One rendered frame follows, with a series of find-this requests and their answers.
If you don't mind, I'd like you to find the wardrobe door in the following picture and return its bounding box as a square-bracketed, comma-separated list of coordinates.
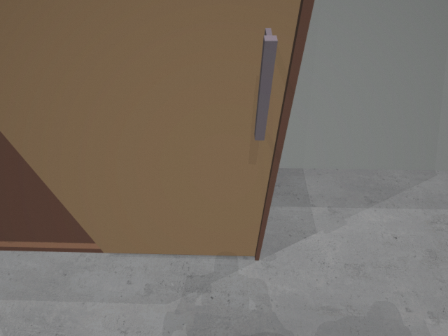
[0, 0, 301, 256]
[0, 132, 95, 243]

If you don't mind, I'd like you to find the handle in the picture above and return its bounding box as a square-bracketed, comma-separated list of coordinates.
[254, 28, 278, 141]

